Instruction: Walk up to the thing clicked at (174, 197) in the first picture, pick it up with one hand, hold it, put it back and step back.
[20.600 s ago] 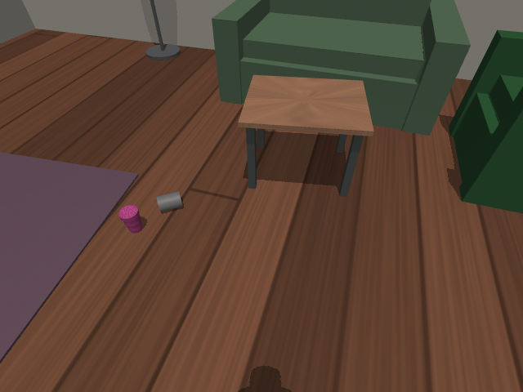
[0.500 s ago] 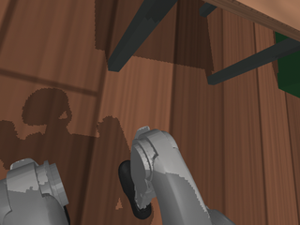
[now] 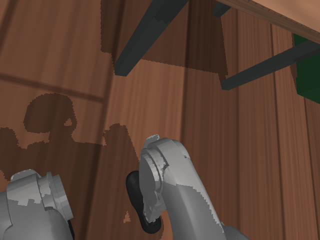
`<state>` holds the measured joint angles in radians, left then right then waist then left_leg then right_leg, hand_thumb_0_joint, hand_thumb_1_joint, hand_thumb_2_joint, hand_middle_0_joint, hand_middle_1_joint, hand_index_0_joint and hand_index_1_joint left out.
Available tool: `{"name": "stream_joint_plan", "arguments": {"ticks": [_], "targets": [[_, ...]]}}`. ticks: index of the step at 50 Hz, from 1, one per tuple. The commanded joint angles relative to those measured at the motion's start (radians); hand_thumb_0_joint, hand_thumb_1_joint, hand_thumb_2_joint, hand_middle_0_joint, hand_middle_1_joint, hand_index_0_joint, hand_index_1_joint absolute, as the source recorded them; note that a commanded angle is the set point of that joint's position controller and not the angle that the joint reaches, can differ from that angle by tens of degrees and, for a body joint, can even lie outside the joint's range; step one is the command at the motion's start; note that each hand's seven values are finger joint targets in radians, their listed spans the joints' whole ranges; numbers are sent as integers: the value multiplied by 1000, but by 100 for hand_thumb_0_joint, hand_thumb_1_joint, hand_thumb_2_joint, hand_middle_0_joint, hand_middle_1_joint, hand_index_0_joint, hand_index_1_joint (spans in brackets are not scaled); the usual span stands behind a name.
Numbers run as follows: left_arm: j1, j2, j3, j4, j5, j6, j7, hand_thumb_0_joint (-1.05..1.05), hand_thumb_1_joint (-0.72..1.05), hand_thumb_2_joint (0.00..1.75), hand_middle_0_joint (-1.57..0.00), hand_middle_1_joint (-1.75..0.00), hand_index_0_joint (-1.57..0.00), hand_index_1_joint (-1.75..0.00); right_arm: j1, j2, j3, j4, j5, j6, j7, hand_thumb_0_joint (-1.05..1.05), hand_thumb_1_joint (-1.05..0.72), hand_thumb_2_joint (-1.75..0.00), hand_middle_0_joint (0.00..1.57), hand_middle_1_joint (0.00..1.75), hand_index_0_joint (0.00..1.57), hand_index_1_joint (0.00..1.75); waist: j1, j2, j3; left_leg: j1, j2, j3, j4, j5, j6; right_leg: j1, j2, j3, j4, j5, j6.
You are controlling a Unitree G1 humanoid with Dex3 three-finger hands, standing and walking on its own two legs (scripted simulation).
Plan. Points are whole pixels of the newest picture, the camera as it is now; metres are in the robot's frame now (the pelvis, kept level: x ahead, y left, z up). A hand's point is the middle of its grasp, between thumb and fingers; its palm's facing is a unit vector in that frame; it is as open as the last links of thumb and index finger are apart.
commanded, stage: settle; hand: left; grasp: from above
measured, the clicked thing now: out of the picture +0.43 +0.35 -0.26
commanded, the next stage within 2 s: lift in 0.72 s
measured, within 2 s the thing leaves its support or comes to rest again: leaves its support in 0.16 s
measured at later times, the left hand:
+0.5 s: hand out of the picture +0.42 +0.35 -0.16, palm faces -0.38 -0.17 -0.91, open 11.2 cm
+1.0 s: hand out of the picture +0.41 +0.35 -0.10, palm faces -0.39 -0.17 -0.91, open 11.2 cm
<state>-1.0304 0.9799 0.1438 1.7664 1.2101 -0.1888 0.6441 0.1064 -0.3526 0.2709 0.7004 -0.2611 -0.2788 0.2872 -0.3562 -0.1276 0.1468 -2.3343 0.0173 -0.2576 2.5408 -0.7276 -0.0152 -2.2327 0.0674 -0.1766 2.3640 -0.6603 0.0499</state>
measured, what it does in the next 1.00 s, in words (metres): stands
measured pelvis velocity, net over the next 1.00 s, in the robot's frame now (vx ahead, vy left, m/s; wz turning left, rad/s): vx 0.00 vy -0.01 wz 0.12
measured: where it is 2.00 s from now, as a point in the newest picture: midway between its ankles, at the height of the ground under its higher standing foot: (110, 233)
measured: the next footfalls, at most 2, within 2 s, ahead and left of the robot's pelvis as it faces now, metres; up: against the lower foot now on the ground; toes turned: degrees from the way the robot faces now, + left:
none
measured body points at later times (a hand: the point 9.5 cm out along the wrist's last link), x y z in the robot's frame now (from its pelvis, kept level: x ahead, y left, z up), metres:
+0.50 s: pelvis +0.00 +0.00 +0.01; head +0.23 +0.09 +0.39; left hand +0.43 +0.36 -0.11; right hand +0.11 -0.26 -0.09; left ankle +0.06 +0.13 -0.27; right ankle +0.11 -0.12 -0.27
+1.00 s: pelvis +0.00 -0.01 +0.04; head +0.21 +0.08 +0.43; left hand +0.43 +0.36 -0.05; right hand +0.09 -0.27 -0.06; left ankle +0.06 +0.13 -0.27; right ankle +0.11 -0.12 -0.27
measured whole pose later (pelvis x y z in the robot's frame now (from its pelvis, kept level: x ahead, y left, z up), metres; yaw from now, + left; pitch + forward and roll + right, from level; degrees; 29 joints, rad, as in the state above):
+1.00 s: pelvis +0.00 -0.01 +0.04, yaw +7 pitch +34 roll -8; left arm -0.88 0.69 0.09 1.31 1.14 -0.09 0.31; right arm 0.19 -0.30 0.04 0.73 -0.10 -0.06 0.18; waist -0.21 0.02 -0.11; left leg -2.28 0.00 -0.13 2.35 -0.67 -0.01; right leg -2.21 0.02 -0.08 2.26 -0.66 0.03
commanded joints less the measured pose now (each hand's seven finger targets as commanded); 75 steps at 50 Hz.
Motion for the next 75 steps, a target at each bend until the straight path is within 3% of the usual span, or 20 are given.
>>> {"name": "stream_joint_plan", "arguments": {"ticks": [1,2,3,4,5,7,8,11,14,21,23,25,28,33,39,42,49,58,66,75], "targets": [[-218,242,33,-156,-10,2,19,0,67,77,-108,-65,-108,-65,198,-319,-114,19,11,6,-11,0,-90,-90,20,30,20,30,-7,543,-704,500,21,117,-272,248,18,399,31,-77,-201,265,-72],[-257,236,35,-249,-23,-3,20,0,67,76,-108,-65,-107,-65,180,-315,-116,16,17,6,-12,0,-91,-90,20,30,20,30,17,596,-751,540,22,107,-292,263,9,371,26,-86,-187,267,-77],[-182,198,19,-172,-17,10,15,0,67,78,-109,-64,-108,-65,180,-306,-120,25,14,6,-10,0,-91,-90,20,30,20,30,6,586,-733,554,25,108,-287,267,6,370,26,-83,-182,274,-79],[-201,217,38,-210,-22,8,17,0,68,79,-109,-65,-108,-66,184,-313,-125,34,15,8,-9,0,-91,-90,20,30,20,30,9,588,-738,542,25,106,-289,272,6,355,29,-89,-177,278,-77],[-229,182,4,-284,-8,5,9,0,68,77,-108,-64,-108,-65,176,-303,-128,18,19,7,-6,0,-90,-90,20,30,20,30,10,621,-762,572,22,112,-290,290,3,354,29,-84,-174,292,-80],[-188,232,54,-275,-4,19,11,0,72,78,-111,-64,-110,-65,181,-306,-150,38,30,12,-3,0,-90,-90,20,30,20,30,30,635,-776,583,23,113,-292,294,0,334,23,-82,-159,294,-84],[-221,182,30,-401,-17,13,5,0,73,78,-111,-64,-111,-64,170,-292,-155,27,36,16,0,0,-90,-90,20,30,20,30,58,678,-826,602,19,125,-301,337,-3,338,28,-75,-166,318,-86],[-195,148,29,-409,-20,34,-4,0,75,77,-113,-61,-113,-62,191,-280,-174,49,48,24,11,0,-90,-90,20,30,20,30,54,661,-809,582,13,144,-304,344,0,330,22,-68,-171,332,-85],[-187,125,32,-448,-36,56,-27,0,77,79,-115,-62,-115,-63,184,-272,-206,46,76,41,13,0,-90,-90,20,30,20,30,87,657,-849,579,11,148,-325,313,6,294,19,-55,-177,300,-91],[-193,0,-30,-412,-82,107,-125,0,74,79,-114,-64,-114,-65,213,-233,-237,44,104,80,3,0,-90,-90,20,30,20,30,78,461,-811,426,-4,175,-332,200,42,335,18,-4,-258,199,-81],[-190,33,-21,-410,-90,106,-158,0,74,78,-114,-64,-113,-65,211,-233,-244,36,112,90,-8,0,-90,-90,20,30,20,30,91,417,-796,397,-9,174,-339,160,46,331,14,4,-265,142,-81],[-204,2,-41,-432,-98,97,-195,0,71,77,-112,-65,-111,-66,212,-224,-247,34,116,99,-19,0,-90,-90,20,30,20,30,90,410,-806,421,-12,172,-351,150,43,335,9,6,-269,128,-83],[-236,6,-48,-489,-87,76,-231,0,67,79,-110,-64,-109,-65,226,-219,-254,30,128,117,-35,0,-91,-90,20,30,20,30,89,409,-853,467,-15,174,-351,198,39,359,3,11,-263,175,-85],[-235,61,-11,-578,-74,45,-248,0,67,78,-109,-62,-108,-64,236,-200,-262,20,137,150,-65,0,-90,-90,20,30,20,30,129,419,-911,487,-22,202,-357,242,38,408,-3,39,-287,204,-86],[-231,61,15,-620,-39,52,-237,0,71,86,-113,-63,-110,-66,248,-197,-279,18,146,183,-87,0,-90,-90,20,30,20,30,149,499,-958,585,-26,207,-411,266,28,363,-14,23,-278,236,-96],[-222,56,13,-608,-35,67,-239,0,77,77,-119,-61,-118,-63,249,-193,-288,19,149,195,-98,0,-93,-91,20,30,20,30,151,481,-947,587,-26,210,-429,242,32,353,-16,25,-299,214,-96],[-164,-20,-29,-650,-99,106,-318,0,80,79,-119,-59,-117,-61,265,-175,-317,8,173,210,-118,0,-91,-90,20,30,20,30,175,455,-974,634,-28,218,-510,201,38,388,-20,40,-359,177,-97],[-53,-43,-50,-855,-137,105,-416,0,78,77,-118,-57,-116,-58,257,-150,-341,-40,214,245,-164,0,-90,-90,20,30,20,30,201,374,-964,674,-32,225,-602,178,49,492,-21,72,-477,143,-91],[53,-64,-40,-1038,-172,128,-446,0,75,78,-113,-59,-112,-60,233,-144,-360,-77,246,261,-211,0,-90,-90,20,30,20,30,238,399,-986,852,-24,182,-772,157,37,565,-32,74,-566,145,-85],[152,-145,-87,-1205,-227,203,-479,0,80,83,-117,-60,-116,-62,190,-100,-362,-96,267,275,-262,0,-89,-90,20,30,20,30,240,351,-985,1054,-25,214,-935,238,40,815,-33,108,-790,198,-74]]}}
